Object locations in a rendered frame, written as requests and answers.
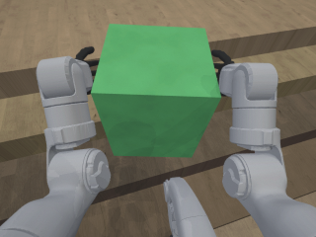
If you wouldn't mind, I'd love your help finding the right robot upper arm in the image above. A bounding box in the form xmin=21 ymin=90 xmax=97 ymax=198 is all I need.
xmin=222 ymin=153 xmax=316 ymax=237

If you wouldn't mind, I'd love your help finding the right robot shin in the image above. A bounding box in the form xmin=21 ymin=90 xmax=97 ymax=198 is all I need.
xmin=167 ymin=202 xmax=179 ymax=237

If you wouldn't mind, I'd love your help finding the left robot upper arm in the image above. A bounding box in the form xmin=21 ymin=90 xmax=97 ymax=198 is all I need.
xmin=0 ymin=148 xmax=111 ymax=237

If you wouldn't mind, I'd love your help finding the robot right hand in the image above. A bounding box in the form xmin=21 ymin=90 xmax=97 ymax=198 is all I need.
xmin=211 ymin=49 xmax=235 ymax=97

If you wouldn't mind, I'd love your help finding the right robot forearm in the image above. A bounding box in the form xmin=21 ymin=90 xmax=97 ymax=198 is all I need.
xmin=218 ymin=62 xmax=287 ymax=186

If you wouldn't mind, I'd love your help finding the carton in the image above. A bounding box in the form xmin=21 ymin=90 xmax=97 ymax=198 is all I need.
xmin=91 ymin=24 xmax=221 ymax=158

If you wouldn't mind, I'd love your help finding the robot left hand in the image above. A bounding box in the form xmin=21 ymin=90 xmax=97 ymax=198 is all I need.
xmin=75 ymin=46 xmax=100 ymax=95

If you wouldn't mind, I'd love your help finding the left robot forearm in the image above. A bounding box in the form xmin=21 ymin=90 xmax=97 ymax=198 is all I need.
xmin=36 ymin=55 xmax=97 ymax=183

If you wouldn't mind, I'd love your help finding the right robot thigh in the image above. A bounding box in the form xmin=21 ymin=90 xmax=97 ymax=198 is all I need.
xmin=163 ymin=177 xmax=216 ymax=237

